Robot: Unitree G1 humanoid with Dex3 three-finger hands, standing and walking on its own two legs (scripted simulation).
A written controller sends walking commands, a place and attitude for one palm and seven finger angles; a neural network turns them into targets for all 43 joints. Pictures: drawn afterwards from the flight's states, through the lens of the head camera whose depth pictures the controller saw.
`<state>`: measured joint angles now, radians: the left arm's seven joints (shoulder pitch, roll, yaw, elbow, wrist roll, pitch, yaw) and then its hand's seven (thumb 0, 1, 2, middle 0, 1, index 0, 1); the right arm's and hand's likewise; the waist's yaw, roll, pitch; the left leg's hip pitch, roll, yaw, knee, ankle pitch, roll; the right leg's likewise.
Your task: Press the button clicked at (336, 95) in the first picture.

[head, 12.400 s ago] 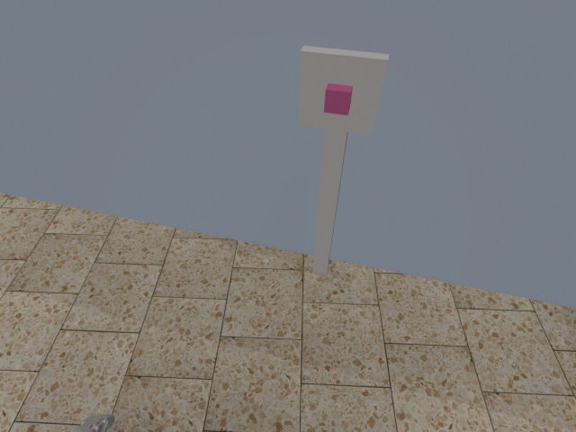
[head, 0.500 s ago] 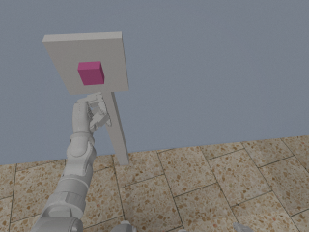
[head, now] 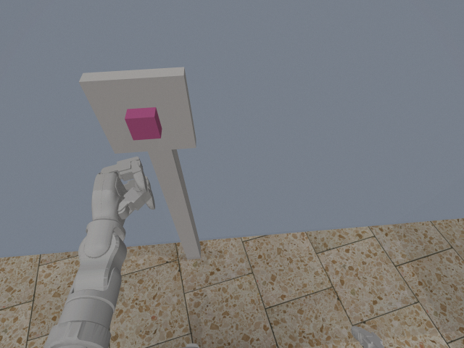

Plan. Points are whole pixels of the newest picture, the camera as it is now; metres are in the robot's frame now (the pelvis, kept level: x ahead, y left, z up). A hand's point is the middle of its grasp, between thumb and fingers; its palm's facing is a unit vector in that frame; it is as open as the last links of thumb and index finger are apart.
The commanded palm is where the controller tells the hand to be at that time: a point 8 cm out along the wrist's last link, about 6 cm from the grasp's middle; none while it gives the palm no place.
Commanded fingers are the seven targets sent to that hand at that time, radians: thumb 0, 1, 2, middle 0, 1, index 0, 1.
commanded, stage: draw the hand back to the body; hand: left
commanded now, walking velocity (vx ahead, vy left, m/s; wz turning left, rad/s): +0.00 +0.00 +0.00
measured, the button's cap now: (144, 122) +0.53 +0.20 +0.09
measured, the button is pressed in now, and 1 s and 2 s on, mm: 0 0 0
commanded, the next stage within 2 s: step back with the hand held close in 1.24 s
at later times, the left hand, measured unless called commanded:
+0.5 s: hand (82, 229) +0.26 +0.21 +0.14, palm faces +0.22 -0.94 -0.25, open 3.1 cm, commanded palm +0.22 +0.26 +0.16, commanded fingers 0.00 0.90 0.90 -1.30 -1.50 -1.30 -1.50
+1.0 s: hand out of the picture +0.19 +0.27 +0.20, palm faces +0.40 -0.83 -0.39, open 3.1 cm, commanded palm +0.14 +0.30 +0.22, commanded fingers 0.00 0.90 0.90 -1.30 -1.50 -1.30 -1.50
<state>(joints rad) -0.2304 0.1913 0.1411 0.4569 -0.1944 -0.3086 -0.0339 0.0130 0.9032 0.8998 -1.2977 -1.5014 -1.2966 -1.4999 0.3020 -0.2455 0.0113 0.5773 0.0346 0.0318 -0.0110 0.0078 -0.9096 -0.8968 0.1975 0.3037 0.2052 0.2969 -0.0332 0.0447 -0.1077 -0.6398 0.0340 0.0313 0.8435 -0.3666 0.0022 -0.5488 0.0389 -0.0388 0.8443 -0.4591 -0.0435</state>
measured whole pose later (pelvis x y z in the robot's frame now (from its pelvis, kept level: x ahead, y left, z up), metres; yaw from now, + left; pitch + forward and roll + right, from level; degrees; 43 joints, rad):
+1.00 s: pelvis +0.02 +0.02 +0.04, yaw +0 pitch -4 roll +0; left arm 0.56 0.34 0.28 -0.48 -0.08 -0.07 0.10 0.01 0.90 0.90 -1.30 -1.50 -1.30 -1.50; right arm 0.20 -0.23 0.03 0.60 0.00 -0.04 -0.07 0.01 -0.91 -0.90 0.20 0.30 0.21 0.30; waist 0.07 0.07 0.00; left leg -0.13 -0.01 0.05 0.43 -0.23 0.03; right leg -0.02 0.01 -0.02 0.38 -0.28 -0.01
